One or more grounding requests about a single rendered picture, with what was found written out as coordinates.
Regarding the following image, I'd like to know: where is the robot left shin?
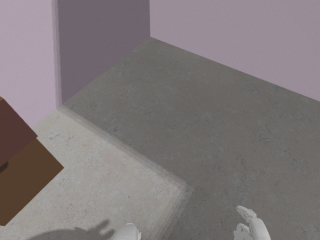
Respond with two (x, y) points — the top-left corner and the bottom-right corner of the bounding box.
(126, 223), (136, 227)

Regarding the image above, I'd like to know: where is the cabinet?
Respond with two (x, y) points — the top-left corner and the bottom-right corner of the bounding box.
(0, 138), (64, 226)

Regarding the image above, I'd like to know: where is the drawer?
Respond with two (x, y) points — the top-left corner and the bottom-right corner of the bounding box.
(0, 96), (38, 167)

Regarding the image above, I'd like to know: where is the right robot hand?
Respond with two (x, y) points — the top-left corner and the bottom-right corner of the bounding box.
(233, 205), (271, 240)

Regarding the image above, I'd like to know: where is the robot left thigh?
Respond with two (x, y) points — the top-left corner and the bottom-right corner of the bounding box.
(110, 225), (142, 240)

